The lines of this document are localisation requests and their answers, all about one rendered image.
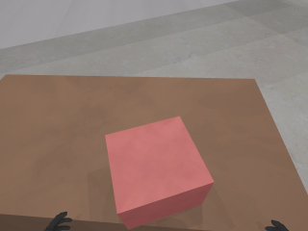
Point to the robot left hand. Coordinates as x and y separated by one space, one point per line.
58 219

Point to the carton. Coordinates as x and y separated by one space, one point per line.
156 171

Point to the pedestal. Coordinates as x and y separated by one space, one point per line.
54 156

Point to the robot right hand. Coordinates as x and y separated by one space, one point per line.
277 226

